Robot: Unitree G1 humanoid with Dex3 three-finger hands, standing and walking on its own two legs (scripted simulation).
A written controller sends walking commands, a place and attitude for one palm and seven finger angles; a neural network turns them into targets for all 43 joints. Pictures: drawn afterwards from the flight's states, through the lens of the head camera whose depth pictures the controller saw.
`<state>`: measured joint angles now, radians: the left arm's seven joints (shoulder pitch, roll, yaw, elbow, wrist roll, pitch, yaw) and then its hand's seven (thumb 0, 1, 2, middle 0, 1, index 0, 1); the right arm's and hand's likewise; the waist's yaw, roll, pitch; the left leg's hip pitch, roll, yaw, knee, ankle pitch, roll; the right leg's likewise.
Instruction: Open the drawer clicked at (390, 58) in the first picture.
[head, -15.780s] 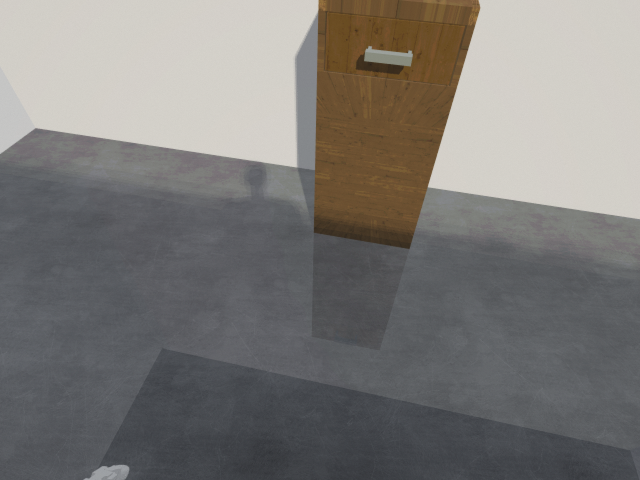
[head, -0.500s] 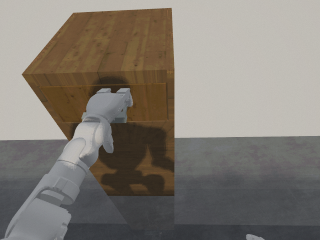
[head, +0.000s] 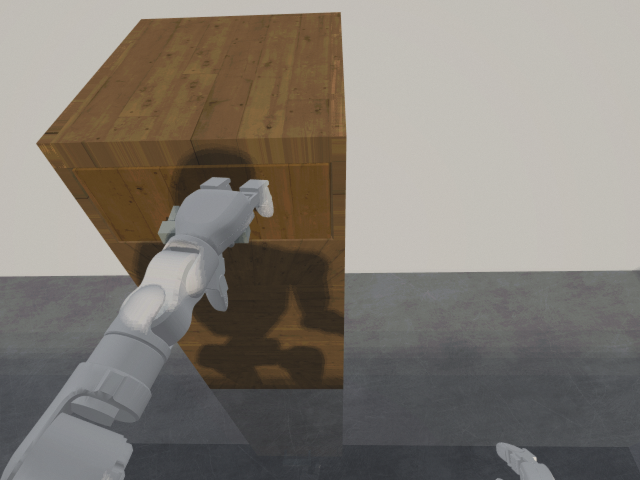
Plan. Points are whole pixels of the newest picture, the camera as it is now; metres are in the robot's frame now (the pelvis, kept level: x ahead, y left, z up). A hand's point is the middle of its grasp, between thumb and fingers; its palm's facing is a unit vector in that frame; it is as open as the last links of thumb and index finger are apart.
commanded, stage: move the hooked fingers above the handle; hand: left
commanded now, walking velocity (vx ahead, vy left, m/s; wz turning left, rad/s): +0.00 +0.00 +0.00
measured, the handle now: (208, 221) +0.47 +0.20 +0.05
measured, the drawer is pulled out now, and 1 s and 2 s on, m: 0.00 0.00 0.00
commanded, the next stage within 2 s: none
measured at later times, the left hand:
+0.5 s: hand (222, 227) +0.40 +0.15 +0.11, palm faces +0.07 -0.10 -0.99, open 13.8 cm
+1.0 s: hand (214, 202) +0.43 +0.16 +0.13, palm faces +0.16 -0.09 -0.98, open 13.9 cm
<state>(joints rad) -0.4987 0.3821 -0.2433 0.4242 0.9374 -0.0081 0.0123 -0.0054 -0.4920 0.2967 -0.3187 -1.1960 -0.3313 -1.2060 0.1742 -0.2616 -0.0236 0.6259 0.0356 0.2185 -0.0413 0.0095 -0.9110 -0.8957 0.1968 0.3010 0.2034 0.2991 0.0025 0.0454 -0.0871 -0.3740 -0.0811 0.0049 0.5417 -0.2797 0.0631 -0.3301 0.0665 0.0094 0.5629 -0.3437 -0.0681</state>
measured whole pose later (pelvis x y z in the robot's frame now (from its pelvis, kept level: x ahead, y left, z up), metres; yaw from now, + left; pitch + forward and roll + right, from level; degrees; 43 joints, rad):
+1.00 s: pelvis -0.01 +0.00 +0.00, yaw -1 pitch +7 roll +1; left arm -0.67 0.37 -0.20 0.58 0.95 0.06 0.17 0.00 -0.49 0.30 -0.31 -1.21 -0.32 -1.20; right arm 0.15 -0.24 0.01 0.68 0.05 0.20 -0.04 0.01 -0.91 -0.90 0.20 0.30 0.20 0.30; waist 0.01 0.05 -0.10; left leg -0.41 -0.09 0.02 0.55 -0.28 0.07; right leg -0.37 0.06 0.02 0.60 -0.35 -0.06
